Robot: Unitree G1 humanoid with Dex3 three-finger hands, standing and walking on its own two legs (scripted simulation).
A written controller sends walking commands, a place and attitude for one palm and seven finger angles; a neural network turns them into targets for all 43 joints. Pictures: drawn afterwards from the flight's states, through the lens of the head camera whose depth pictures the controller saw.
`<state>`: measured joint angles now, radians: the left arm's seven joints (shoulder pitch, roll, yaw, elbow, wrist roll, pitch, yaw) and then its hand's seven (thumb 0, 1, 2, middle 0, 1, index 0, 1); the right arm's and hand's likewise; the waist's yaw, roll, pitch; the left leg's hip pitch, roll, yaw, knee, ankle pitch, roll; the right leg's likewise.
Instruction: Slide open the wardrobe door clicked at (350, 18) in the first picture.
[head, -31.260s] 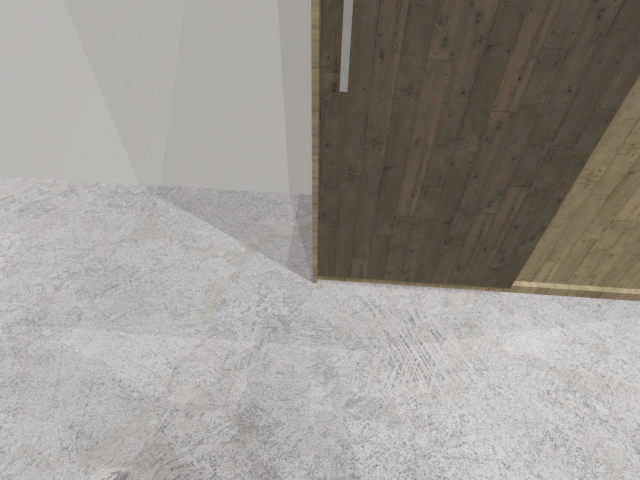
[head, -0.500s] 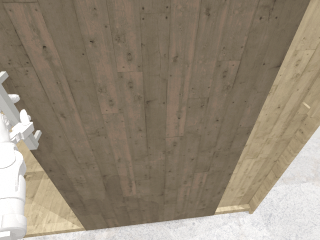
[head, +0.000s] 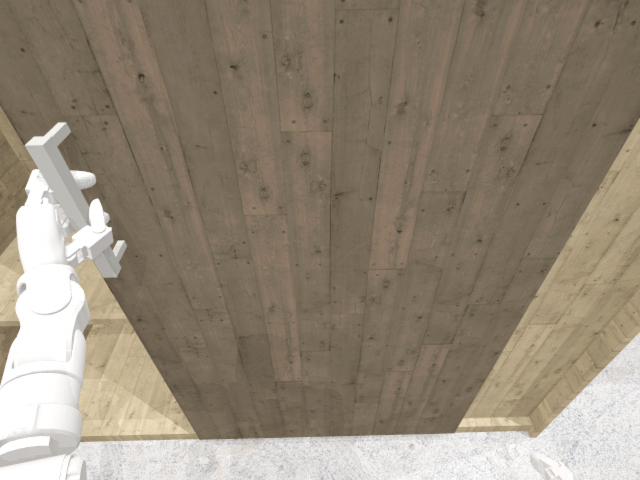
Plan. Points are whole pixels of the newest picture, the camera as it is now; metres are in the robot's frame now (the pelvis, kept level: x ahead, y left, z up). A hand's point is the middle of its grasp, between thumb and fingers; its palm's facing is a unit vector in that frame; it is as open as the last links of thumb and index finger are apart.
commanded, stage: stop walking and hold the door there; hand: left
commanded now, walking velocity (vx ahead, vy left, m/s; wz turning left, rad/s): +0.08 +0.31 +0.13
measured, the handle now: (87, 206) +0.39 +0.33 +0.17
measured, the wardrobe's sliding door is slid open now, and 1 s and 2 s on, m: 0.48 0.48 0.48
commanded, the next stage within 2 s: loosen the grip on the handle in 0.98 s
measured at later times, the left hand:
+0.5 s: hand (100, 234) +0.35 +0.30 +0.16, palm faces +0.40 -0.89 -0.20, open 5.7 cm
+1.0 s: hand (100, 234) +0.35 +0.30 +0.16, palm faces +0.37 -0.92 -0.15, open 5.7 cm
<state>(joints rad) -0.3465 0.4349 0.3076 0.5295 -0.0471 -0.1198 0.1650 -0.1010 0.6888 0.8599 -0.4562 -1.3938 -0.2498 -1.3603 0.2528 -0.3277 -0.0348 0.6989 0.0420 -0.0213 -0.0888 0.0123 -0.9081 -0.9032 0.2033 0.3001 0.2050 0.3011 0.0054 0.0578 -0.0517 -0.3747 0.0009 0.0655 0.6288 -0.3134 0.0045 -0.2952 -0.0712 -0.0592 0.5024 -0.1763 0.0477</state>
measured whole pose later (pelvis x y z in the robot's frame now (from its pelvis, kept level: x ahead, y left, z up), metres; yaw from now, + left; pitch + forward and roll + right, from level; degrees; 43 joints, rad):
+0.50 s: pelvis -0.02 +0.05 +0.01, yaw -1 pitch -1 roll -2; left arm -0.34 0.35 0.22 0.36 -0.08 -0.04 0.16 -0.09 0.75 0.80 -0.46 -1.40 -0.29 -1.37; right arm 0.19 -0.22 0.07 0.68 0.03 -0.05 -0.08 0.01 -0.90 -0.90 0.21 0.30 0.21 0.30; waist 0.04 0.07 -0.01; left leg -0.33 -0.01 0.17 0.46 -0.13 0.06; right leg -0.16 0.02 -0.09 0.47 -0.29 -0.02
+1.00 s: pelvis -0.03 +0.06 +0.01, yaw -2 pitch -1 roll -2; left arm -0.38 0.35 0.19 0.47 -0.08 -0.07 0.17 -0.07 0.76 0.82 -0.46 -1.40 -0.27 -1.38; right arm 0.28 -0.26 0.02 0.71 0.03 -0.03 -0.10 0.01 -0.91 -0.90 0.20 0.30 0.20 0.30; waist 0.02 0.03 -0.07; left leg -0.31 -0.03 0.19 0.39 -0.09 0.08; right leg -0.17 0.01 -0.06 0.47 -0.30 -0.02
